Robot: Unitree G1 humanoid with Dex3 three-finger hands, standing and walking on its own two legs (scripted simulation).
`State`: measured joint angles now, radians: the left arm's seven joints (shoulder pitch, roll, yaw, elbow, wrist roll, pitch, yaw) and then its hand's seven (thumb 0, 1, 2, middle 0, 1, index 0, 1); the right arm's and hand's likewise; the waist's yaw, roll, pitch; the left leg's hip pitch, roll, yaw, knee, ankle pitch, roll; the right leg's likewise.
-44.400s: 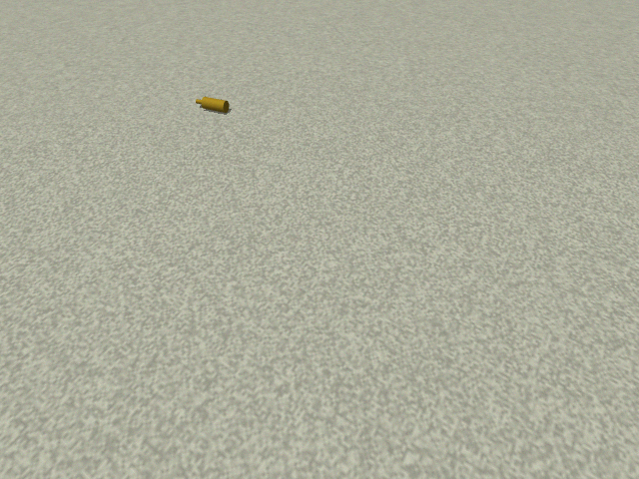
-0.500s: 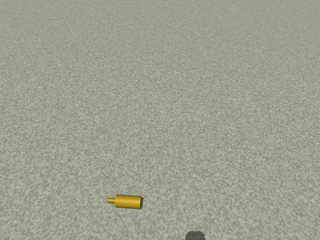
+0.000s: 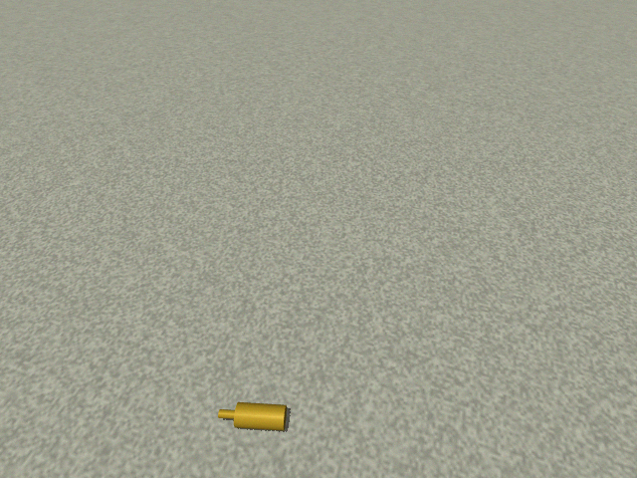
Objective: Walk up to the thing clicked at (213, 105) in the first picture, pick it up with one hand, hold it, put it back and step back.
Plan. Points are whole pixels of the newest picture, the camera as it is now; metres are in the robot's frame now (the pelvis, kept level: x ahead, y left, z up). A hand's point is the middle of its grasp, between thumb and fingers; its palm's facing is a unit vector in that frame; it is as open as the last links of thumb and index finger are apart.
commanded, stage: stand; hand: left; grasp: from above
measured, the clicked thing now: (252, 415) +0.44 +0.22 -0.74
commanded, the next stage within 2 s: step back in 1.58 s
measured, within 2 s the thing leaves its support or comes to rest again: neither
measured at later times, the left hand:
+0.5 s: hand out of the picture +0.06 +0.22 -0.16, palm faces +0.01 -0.94 -0.33, open 7.4 cm
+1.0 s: hand out of the picture +0.09 +0.21 -0.15, palm faces +0.01 -0.94 -0.34, open 7.4 cm
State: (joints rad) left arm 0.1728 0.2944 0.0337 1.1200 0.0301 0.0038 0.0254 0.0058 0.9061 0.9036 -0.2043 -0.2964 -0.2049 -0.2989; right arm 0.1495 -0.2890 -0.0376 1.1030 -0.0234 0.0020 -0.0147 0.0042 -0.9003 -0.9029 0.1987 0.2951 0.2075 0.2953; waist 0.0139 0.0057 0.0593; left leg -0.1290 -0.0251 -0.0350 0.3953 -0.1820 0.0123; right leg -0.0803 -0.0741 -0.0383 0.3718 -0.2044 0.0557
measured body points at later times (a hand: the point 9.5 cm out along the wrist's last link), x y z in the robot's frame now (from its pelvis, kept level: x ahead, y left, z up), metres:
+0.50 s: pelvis +0.01 -0.02 +0.00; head +0.01 -0.03 +0.45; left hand +0.06 +0.27 -0.13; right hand +0.06 -0.31 -0.14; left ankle +0.03 +0.11 -0.74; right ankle +0.00 -0.15 -0.74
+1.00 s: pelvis +0.01 -0.03 +0.00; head +0.01 -0.04 +0.45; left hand +0.09 +0.26 -0.13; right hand +0.08 -0.32 -0.14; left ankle +0.03 +0.11 -0.74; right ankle +0.00 -0.15 -0.74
